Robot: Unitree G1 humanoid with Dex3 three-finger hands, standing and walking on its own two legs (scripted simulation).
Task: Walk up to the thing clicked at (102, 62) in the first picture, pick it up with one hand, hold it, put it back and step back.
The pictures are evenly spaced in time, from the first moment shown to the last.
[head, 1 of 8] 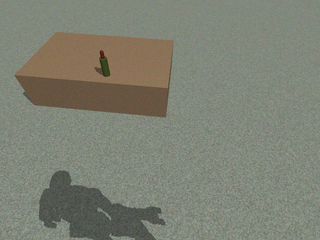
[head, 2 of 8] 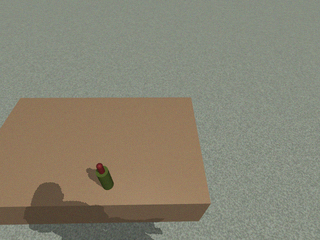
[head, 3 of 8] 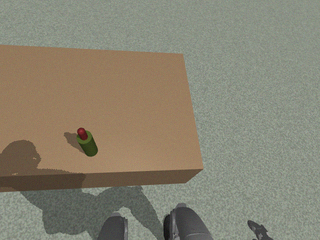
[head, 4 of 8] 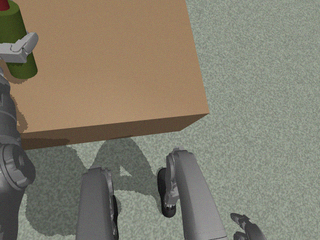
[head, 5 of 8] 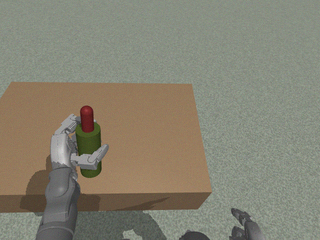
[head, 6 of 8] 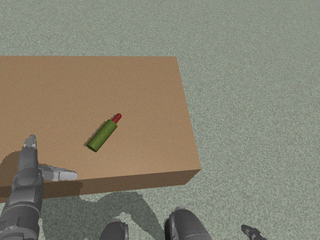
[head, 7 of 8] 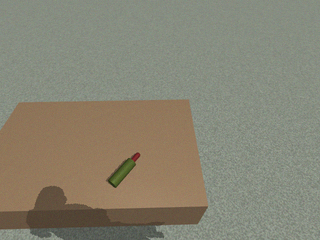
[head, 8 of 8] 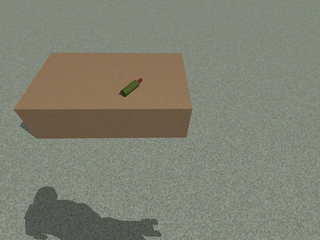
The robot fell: no
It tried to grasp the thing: yes
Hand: left
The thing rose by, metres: 0.38
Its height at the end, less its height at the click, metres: -0.08
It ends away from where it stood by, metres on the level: 0.13
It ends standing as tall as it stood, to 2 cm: no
